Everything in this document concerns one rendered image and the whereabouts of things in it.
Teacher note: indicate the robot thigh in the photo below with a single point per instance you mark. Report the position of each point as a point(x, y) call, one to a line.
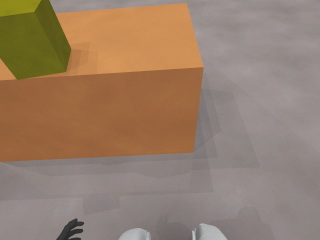
point(207, 232)
point(136, 234)

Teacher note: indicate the carton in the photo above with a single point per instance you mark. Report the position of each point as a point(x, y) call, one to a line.
point(32, 41)

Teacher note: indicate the pedestal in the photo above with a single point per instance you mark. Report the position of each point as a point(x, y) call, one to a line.
point(132, 87)

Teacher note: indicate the robot left thigh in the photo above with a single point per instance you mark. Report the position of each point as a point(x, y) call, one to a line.
point(136, 234)

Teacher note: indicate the robot right thigh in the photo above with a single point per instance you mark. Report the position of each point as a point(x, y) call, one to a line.
point(207, 232)

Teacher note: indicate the left robot hand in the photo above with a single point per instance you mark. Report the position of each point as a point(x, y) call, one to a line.
point(68, 232)

